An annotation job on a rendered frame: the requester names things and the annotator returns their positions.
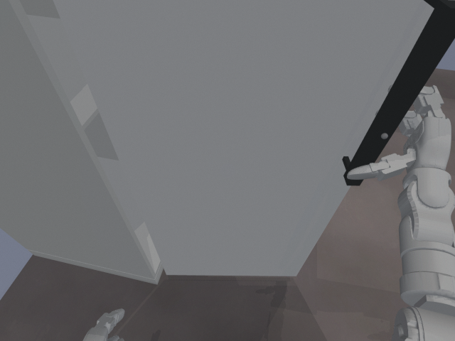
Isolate handle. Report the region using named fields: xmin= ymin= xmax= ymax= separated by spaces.
xmin=342 ymin=0 xmax=455 ymax=186

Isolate robot right upper arm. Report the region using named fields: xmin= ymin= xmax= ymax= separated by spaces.
xmin=392 ymin=306 xmax=455 ymax=341

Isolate left robot hand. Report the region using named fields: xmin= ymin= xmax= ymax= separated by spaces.
xmin=83 ymin=308 xmax=124 ymax=341

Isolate right robot hand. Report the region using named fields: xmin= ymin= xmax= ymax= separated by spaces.
xmin=347 ymin=85 xmax=451 ymax=181

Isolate fridge door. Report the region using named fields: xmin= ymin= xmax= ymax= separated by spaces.
xmin=53 ymin=0 xmax=434 ymax=276

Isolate robot right forearm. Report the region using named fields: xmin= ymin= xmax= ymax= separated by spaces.
xmin=397 ymin=167 xmax=455 ymax=317

